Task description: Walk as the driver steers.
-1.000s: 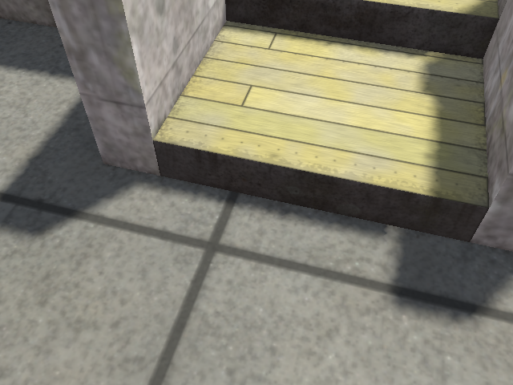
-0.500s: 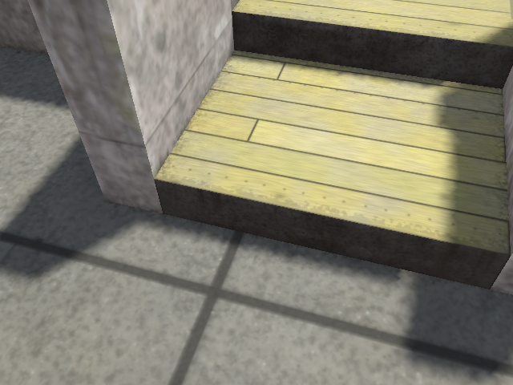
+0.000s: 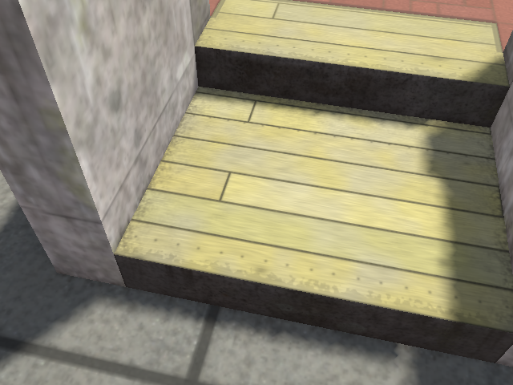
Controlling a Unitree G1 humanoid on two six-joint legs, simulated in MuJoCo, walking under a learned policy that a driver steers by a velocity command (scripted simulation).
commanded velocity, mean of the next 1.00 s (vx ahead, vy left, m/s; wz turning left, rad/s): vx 0.50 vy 0.00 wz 0.00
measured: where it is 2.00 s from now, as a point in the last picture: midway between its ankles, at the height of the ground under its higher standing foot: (282, 191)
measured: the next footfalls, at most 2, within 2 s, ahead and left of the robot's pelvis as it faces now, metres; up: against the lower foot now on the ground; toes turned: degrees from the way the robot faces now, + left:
right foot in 0.30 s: +0.33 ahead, -0.16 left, +0.00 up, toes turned -1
left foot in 0.76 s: +0.51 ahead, +0.03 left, +0.00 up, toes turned +5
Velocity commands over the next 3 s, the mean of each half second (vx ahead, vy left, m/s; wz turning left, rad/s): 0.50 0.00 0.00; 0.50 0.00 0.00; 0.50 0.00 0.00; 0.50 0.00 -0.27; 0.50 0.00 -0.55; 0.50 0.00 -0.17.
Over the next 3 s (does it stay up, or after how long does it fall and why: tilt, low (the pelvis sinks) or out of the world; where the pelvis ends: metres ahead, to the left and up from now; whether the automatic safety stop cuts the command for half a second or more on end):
stays up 1.55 -0.29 0.28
